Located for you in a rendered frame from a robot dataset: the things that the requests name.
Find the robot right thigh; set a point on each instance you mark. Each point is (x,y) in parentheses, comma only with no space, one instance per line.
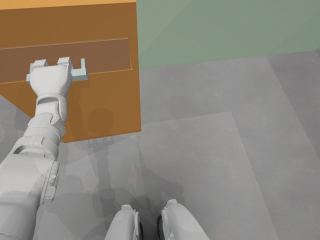
(179,221)

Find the robot left thigh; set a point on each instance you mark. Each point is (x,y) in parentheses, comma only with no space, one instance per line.
(124,226)

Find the robot left hand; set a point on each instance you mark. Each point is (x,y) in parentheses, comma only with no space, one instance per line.
(56,79)

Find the left robot forearm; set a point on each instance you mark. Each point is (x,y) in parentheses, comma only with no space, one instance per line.
(45,130)

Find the drawer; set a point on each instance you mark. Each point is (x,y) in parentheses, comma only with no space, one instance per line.
(101,55)

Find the robot thigh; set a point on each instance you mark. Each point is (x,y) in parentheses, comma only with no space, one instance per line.
(124,226)
(179,221)

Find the robot left upper arm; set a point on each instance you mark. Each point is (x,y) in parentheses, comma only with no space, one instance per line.
(26,182)

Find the cabinet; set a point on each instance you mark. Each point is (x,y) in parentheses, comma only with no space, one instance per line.
(108,103)

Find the handle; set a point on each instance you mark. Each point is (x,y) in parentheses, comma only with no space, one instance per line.
(77,74)

